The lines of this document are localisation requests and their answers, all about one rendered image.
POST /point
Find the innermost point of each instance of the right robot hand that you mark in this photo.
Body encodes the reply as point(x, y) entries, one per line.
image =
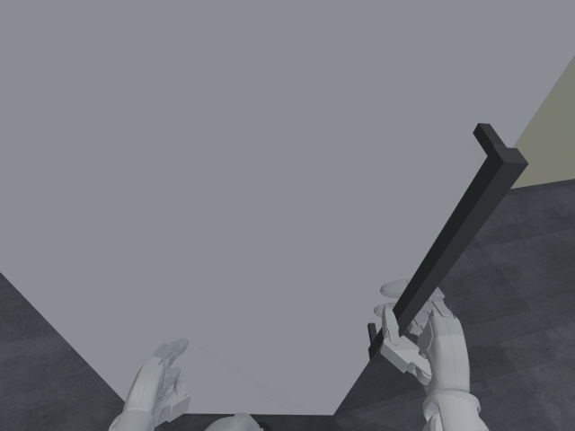
point(440, 338)

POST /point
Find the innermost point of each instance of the left robot hand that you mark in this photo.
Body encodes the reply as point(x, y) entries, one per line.
point(148, 390)

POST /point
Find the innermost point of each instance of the robot left forearm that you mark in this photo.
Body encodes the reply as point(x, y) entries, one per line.
point(133, 420)

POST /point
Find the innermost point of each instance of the handle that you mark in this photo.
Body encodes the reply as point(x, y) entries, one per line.
point(492, 182)

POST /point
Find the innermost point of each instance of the fridge door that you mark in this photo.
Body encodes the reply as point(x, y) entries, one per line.
point(248, 174)

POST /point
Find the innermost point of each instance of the robot right forearm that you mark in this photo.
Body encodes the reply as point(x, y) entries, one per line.
point(452, 410)

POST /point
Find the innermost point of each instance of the robot left shin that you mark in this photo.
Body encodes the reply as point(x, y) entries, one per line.
point(245, 415)

